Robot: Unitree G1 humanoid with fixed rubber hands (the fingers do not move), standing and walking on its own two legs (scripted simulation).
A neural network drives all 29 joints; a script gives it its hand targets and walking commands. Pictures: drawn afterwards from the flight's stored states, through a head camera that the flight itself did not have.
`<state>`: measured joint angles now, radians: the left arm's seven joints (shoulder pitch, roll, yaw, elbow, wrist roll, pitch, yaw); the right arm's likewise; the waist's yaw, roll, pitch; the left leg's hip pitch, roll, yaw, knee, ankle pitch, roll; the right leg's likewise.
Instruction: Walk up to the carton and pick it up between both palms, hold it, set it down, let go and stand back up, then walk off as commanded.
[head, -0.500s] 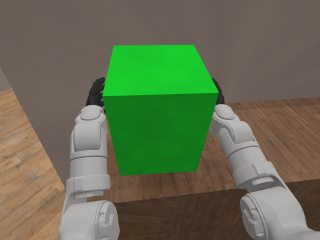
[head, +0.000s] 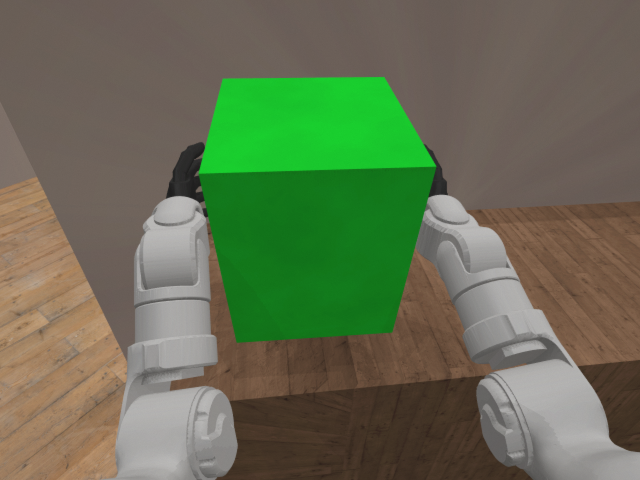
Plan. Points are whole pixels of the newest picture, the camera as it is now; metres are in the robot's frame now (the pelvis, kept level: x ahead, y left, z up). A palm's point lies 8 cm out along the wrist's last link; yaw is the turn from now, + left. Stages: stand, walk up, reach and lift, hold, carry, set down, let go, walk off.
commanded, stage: hold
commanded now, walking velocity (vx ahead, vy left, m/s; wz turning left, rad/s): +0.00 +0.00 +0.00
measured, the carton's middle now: (310, 209) +0.39 +0.00 +0.21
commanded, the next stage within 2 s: none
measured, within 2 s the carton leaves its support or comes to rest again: neither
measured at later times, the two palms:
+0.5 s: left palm (181, 206) +0.38 +0.16 +0.23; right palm (424, 198) +0.38 -0.14 +0.23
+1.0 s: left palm (182, 205) +0.37 +0.15 +0.23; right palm (428, 196) +0.38 -0.14 +0.23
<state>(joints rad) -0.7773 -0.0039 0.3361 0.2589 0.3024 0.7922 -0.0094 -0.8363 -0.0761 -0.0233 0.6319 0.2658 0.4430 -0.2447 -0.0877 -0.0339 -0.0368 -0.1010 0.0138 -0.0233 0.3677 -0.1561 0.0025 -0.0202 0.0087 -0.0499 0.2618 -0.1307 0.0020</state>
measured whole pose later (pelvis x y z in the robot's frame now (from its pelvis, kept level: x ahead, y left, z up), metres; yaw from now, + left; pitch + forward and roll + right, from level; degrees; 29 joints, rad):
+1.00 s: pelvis +0.01 +0.00 +0.00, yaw +0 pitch -6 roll -1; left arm -0.76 -0.01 0.35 0.22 0.30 0.83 -0.03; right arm -0.84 -0.09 0.00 0.59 0.29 0.50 -0.27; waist -0.09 -0.03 -0.05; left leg -0.10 0.01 -0.04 0.38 -0.17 0.00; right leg -0.01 0.02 -0.05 0.27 -0.15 0.00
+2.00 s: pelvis +0.01 +0.00 +0.00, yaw +1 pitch -6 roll -1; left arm -0.76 0.00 0.34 0.22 0.30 0.83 -0.03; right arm -0.84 -0.09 0.01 0.59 0.30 0.51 -0.27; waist -0.09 -0.03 -0.06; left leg -0.10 0.01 -0.05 0.38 -0.17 0.00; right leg -0.01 0.02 -0.04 0.27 -0.15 0.00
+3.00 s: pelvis +0.01 +0.00 +0.00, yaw +1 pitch -6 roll -1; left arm -0.76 -0.01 0.35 0.22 0.31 0.83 -0.03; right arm -0.84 -0.09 0.01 0.59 0.30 0.52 -0.27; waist -0.09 -0.03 -0.06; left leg -0.09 0.01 -0.05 0.38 -0.17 0.00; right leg -0.01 0.02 -0.04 0.27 -0.15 0.00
